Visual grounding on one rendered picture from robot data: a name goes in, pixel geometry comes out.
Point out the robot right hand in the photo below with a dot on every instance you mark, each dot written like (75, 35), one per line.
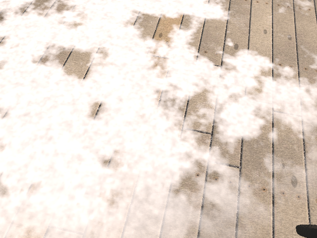
(307, 230)

